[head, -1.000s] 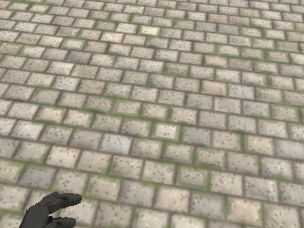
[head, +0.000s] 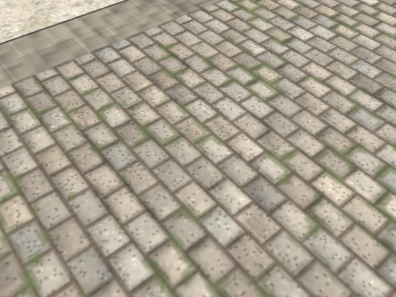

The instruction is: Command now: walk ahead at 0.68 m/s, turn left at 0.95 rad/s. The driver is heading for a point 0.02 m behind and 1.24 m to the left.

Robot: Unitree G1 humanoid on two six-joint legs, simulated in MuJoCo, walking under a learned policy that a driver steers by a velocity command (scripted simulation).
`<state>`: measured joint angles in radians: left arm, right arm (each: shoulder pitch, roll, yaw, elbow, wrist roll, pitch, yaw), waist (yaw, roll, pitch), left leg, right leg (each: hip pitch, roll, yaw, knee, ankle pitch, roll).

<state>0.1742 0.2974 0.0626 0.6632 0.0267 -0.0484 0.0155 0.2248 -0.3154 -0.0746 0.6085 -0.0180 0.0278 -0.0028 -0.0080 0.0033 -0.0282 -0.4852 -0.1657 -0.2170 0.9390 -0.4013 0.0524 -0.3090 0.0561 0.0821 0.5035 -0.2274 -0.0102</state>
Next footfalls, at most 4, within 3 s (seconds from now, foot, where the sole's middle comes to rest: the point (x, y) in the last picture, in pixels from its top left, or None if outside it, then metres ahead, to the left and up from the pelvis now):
0.44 left None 0.37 0.21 -0.77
0.84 right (116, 215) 0.83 0.33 -0.77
1.30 left None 0.87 0.80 -0.77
1.70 right None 1.07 1.22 -0.77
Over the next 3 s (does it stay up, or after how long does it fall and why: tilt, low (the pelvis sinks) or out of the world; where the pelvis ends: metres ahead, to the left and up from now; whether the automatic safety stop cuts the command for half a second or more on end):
stays up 0.33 2.05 -0.03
